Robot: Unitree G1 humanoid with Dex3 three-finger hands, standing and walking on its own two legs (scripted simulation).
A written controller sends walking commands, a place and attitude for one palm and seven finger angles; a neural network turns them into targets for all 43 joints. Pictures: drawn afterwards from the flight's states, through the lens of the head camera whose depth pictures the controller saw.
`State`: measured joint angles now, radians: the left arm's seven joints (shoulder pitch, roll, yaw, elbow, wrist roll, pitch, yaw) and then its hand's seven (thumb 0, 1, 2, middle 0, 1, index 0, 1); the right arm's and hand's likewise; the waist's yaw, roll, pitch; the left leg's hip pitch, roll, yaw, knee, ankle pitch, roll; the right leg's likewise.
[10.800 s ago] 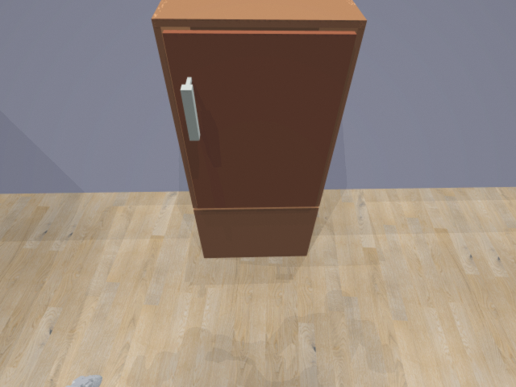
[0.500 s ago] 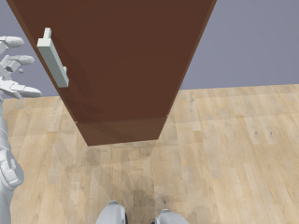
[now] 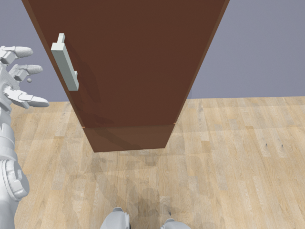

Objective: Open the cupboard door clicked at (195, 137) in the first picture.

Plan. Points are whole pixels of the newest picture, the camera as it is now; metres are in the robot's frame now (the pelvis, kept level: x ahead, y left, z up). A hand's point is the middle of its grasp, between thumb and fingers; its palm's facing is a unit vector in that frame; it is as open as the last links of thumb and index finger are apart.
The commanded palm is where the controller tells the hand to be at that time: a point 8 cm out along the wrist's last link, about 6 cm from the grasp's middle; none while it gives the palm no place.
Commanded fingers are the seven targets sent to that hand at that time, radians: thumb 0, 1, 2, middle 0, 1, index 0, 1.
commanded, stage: move the hooked fingers beside the handle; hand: left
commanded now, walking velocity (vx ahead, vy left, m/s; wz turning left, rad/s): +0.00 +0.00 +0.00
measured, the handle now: (68, 63) +0.52 +0.22 +0.09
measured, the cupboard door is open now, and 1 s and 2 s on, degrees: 0 0 0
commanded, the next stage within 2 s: slide the fingers in behind the handle in 0.14 s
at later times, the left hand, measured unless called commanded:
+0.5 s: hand (39, 77) +0.46 +0.28 +0.09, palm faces +0.08 -1.00 +0.02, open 14.0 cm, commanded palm +0.44 +0.32 +0.09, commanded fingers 0.00 -0.50 0.30 -0.30 -1.20 -0.30 -1.20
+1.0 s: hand (54, 77) +0.47 +0.25 +0.09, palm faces +0.09 -1.00 +0.01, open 14.0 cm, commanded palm +0.45 +0.29 +0.09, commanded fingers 0.00 -0.50 0.30 -0.30 -1.20 -0.30 -1.20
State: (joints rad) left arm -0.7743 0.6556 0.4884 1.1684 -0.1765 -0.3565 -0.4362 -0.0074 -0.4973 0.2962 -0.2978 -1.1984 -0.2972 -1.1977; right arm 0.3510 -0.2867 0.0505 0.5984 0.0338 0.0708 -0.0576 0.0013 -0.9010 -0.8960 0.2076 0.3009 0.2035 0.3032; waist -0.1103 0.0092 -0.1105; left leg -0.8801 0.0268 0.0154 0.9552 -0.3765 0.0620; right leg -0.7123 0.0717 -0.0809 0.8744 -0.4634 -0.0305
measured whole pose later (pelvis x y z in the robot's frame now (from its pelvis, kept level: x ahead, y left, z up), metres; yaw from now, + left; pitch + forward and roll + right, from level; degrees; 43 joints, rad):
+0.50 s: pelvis +0.00 +0.00 +0.00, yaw +0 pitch +18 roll -4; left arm -0.79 0.65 0.47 1.16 -0.18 -0.35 -0.42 -0.01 -0.50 0.30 -0.30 -1.20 -0.30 -1.20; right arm 0.41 -0.29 0.05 0.63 0.03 0.08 -0.06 0.00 -0.90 -0.90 0.21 0.30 0.20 0.30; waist -0.13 0.01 -0.11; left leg -0.90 0.03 0.02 0.96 -0.38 0.06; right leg -0.74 0.08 -0.08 0.88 -0.46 -0.03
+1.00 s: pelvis +0.01 +0.00 +0.00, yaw +0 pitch +17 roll -4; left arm -0.77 0.55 0.42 1.11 -0.16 -0.36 -0.31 -0.01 -0.50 0.30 -0.30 -1.20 -0.30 -1.20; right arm 0.37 -0.27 0.04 0.61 0.03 0.08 -0.03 0.00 -0.90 -0.90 0.21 0.30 0.20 0.30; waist -0.12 0.02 -0.12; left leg -0.87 0.03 0.03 0.95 -0.39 0.06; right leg -0.71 0.07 -0.07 0.88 -0.47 -0.03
